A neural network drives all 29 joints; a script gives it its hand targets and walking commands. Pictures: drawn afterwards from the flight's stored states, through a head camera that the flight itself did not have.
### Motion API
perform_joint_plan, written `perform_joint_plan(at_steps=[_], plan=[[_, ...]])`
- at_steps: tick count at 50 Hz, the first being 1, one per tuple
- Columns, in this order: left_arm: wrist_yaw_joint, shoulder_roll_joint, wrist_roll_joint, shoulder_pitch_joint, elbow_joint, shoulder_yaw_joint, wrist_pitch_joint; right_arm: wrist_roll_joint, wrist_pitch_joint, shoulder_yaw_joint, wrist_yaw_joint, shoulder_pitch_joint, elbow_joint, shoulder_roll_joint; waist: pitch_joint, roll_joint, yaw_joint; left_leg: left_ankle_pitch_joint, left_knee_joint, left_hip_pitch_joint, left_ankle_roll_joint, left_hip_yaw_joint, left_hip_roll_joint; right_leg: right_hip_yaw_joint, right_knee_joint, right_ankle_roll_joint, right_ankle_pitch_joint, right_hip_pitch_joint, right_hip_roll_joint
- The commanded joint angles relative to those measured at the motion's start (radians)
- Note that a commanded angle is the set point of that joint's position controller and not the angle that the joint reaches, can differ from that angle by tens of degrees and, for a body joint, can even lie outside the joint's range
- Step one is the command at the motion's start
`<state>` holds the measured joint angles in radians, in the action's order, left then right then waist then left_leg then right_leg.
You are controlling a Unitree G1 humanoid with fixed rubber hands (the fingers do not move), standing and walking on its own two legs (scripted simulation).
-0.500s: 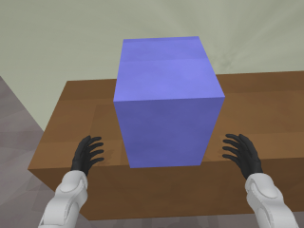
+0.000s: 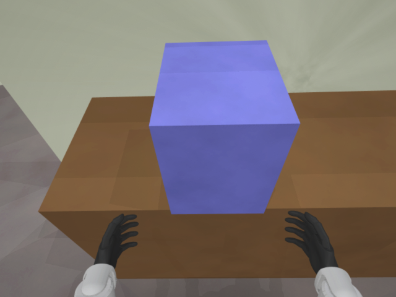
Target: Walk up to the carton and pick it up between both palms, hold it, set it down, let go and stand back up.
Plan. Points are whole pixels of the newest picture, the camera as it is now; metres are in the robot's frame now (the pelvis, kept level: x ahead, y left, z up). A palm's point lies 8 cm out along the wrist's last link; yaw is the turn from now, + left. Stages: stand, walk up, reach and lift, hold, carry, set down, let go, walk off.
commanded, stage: set down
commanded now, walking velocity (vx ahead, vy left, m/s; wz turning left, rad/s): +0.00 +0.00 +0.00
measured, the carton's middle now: (216, 131) +0.45 +0.00 +0.08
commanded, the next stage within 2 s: let go in 1.18 s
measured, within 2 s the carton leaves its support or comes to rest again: neither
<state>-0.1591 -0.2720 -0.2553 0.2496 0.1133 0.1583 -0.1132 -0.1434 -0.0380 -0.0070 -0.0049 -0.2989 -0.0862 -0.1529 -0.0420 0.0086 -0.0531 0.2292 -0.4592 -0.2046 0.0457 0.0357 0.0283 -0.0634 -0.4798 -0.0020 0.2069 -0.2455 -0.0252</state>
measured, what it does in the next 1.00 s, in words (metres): stands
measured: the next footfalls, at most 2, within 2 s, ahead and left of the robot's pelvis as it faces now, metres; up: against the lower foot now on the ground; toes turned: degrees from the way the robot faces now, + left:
none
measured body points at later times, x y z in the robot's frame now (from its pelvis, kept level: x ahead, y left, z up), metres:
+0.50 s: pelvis +0.00 +0.00 +0.00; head +0.02 +0.01 +0.45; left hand +0.16 +0.20 -0.06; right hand +0.16 -0.19 -0.06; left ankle +0.01 +0.15 -0.74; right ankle +0.03 -0.12 -0.74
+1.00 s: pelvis -0.01 +0.01 +0.00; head +0.01 +0.01 +0.45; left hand +0.17 +0.22 -0.08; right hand +0.16 -0.22 -0.08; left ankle +0.01 +0.15 -0.74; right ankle +0.03 -0.12 -0.74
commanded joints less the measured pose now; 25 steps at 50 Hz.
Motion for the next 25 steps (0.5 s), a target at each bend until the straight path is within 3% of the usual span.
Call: perform_joint_plan(at_steps=[1, 3, 5, 6, 7, 10, 12, 13, 15, 16, 17, 20, 21, 22, 23, 25], plan=[[0.050, -0.131, 0.063, -0.235, -0.072, -0.179, -0.084, -0.008, -0.025, -0.034, 0.040, 0.232, 0.113, -0.215, 0.186, -0.070, 0.014, -0.102, 0.123, -0.050, -0.015, -0.081, -0.042, -0.031, 0.137, -0.020, -0.125, 0.214, 0.029], [0.087, -0.099, 0.112, -0.227, -0.114, -0.218, -0.155, -0.009, -0.054, -0.010, 0.055, 0.196, 0.040, -0.212, 0.173, -0.072, 0.031, -0.190, 0.131, 0.046, 0.003, -0.078, -0.051, -0.023, 0.158, -0.023, -0.196, 0.241, 0.007], [0.122, -0.066, 0.139, -0.176, -0.153, -0.246, -0.157, 0.001, -0.040, -0.011, 0.052, 0.141, 0.037, -0.177, 0.146, -0.087, 0.021, -0.262, 0.143, 0.109, 0.020, -0.078, -0.061, -0.005, 0.158, -0.008, -0.277, 0.264, -0.005], [0.140, -0.029, 0.169, -0.135, -0.060, -0.249, -0.166, 0.025, -0.044, -0.002, 0.046, 0.116, -0.059, -0.170, 0.082, -0.079, 0.024, -0.242, 0.159, 0.134, 0.026, -0.076, -0.053, 0.002, 0.180, -0.015, -0.239, 0.258, -0.007], [0.150, -0.021, 0.190, -0.147, -0.058, -0.252, -0.160, 0.028, -0.030, -0.002, 0.040, 0.140, -0.078, -0.165, 0.050, -0.049, 0.019, -0.235, 0.171, 0.147, 0.031, -0.078, -0.057, 0.007, 0.187, -0.021, -0.205, 0.259, -0.007], [0.173, 0.026, 0.266, -0.144, 0.143, -0.231, -0.196, 0.069, -0.028, 0.010, 0.018, 0.190, -0.262, -0.172, -0.106, -0.016, 0.016, -0.064, 0.228, 0.124, 0.018, -0.089, -0.047, 0.029, 0.226, -0.044, -0.005, 0.244, -0.009], [0.167, 0.000, 0.247, -0.202, 0.086, -0.214, -0.171, 0.067, 0.006, -0.002, 0.007, 0.253, -0.187, -0.168, -0.044, -0.004, 0.027, -0.021, 0.222, 0.087, 0.002, -0.098, -0.045, 0.038, 0.192, -0.046, 0.000, 0.283, -0.020], [0.147, -0.021, 0.207, -0.232, -0.006, -0.194, -0.119, 0.061, 0.047, -0.007, -0.001, 0.274, -0.090, -0.152, 0.023, -0.011, 0.029, -0.026, 0.209, 0.053, -0.004, -0.103, -0.043, 0.042, 0.171, -0.040, -0.027, 0.300, -0.029], [0.101, -0.061, 0.165, -0.294, -0.082, -0.140, -0.034, 0.066, 0.104, -0.008, -0.021, 0.288, -0.017, -0.130, 0.107, 0.013, 0.048, 0.012, 0.188, 0.004, -0.010, -0.107, -0.038, 0.042, 0.134, -0.040, -0.045, 0.303, -0.024], [0.085, -0.048, 0.177, -0.248, -0.050, -0.124, -0.030, 0.077, 0.104, 0.005, -0.027, 0.242, -0.077, -0.144, 0.107, 0.013, 0.050, -0.009, 0.169, 0.008, -0.003, -0.100, -0.040, 0.027, 0.132, -0.047, -0.068, 0.304, -0.016], [0.073, -0.075, 0.168, -0.277, -0.105, -0.118, -0.019, 0.072, 0.110, 0.007, -0.028, 0.269, -0.040, -0.145, 0.146, 0.032, 0.045, -0.037, 0.152, 0.017, 0.004, -0.102, -0.044, 0.027, 0.125, -0.043, -0.094, 0.295, -0.014], [0.046, -0.119, 0.156, -0.152, -0.207, -0.137, 0.009, 0.056, 0.139, 0.006, -0.023, 0.166, 0.064, -0.160, 0.230, 0.037, 0.029, -0.183, 0.103, 0.059, 0.026, -0.096, -0.059, 0.008, 0.104, -0.031, -0.233, 0.313, -0.013], [0.049, -0.119, 0.177, -0.108, -0.136, -0.134, -0.011, 0.068, 0.126, 0.024, -0.022, 0.116, -0.023, -0.180, 0.174, 0.047, 0.038, -0.186, 0.103, 0.057, 0.035, -0.105, -0.065, 0.007, 0.111, -0.030, -0.244, 0.301, -0.015], [0.043, -0.151, 0.146, -0.136, -0.255, -0.149, 0.012, 0.052, 0.150, 0.004, -0.016, 0.147, 0.088, -0.175, 0.232, 0.042, 0.020, -0.226, 0.090, 0.059, 0.029, -0.102, -0.065, 0.007, 0.097, -0.020, -0.278, 0.313, -0.015], [0.045, -0.119, 0.159, -0.077, -0.170, -0.144, 0.006, 0.064, 0.149, 0.003, -0.015, 0.093, 0.023, -0.181, 0.174, 0.025, 0.025, -0.211, 0.095, 0.040, 0.027, -0.103, -0.064, 0.006, 0.098, -0.020, -0.276, 0.290, -0.014], [0.056, -0.112, 0.165, -0.075, -0.141, -0.151, -0.003, 0.068, 0.153, -0.004, -0.006, 0.097, 0.020, -0.183, 0.145, 0.001, 0.018, -0.170, 0.101, 0.039, 0.016, -0.104, -0.062, 0.010, 0.110, -0.013, -0.237, 0.275, -0.005]])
